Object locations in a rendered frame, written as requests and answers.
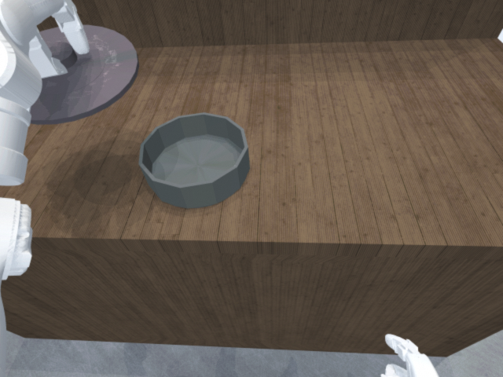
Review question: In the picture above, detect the lid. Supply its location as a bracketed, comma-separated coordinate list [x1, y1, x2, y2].
[30, 25, 139, 125]

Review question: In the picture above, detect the right robot hand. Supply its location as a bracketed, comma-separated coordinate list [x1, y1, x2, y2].
[381, 334, 439, 377]

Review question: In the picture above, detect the robot left forearm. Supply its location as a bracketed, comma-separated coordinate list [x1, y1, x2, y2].
[0, 0, 42, 186]

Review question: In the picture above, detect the table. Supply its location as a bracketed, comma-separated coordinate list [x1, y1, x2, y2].
[0, 0, 503, 357]

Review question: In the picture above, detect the pot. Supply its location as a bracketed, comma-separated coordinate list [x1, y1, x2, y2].
[138, 112, 250, 208]

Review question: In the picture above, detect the knob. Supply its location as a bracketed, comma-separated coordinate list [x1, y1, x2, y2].
[47, 42, 77, 69]

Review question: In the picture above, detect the robot left upper arm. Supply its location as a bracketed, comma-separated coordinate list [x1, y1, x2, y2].
[0, 197, 32, 377]

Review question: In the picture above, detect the left robot hand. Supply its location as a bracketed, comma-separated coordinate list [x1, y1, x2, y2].
[24, 0, 90, 79]

